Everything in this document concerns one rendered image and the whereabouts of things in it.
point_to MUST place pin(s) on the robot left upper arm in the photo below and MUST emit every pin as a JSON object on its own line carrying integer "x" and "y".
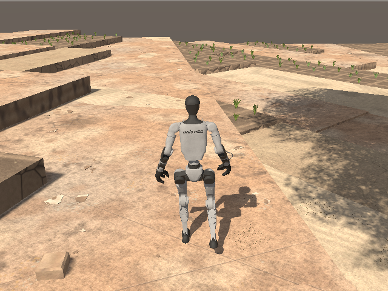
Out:
{"x": 171, "y": 138}

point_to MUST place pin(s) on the robot right forearm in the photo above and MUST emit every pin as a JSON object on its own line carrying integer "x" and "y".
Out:
{"x": 224, "y": 158}

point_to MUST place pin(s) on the robot left hand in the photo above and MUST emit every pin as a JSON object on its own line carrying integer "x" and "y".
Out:
{"x": 161, "y": 174}

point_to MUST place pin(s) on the robot right hand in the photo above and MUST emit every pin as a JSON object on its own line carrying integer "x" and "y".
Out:
{"x": 222, "y": 167}

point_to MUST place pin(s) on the robot left foot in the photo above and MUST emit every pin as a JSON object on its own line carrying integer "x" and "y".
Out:
{"x": 185, "y": 238}

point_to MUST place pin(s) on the robot right upper arm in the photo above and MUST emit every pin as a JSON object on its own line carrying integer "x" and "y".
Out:
{"x": 211, "y": 126}

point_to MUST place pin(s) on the robot left forearm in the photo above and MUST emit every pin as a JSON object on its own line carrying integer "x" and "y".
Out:
{"x": 163, "y": 161}

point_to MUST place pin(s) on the left robot shin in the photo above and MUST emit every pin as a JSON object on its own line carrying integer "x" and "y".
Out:
{"x": 184, "y": 214}

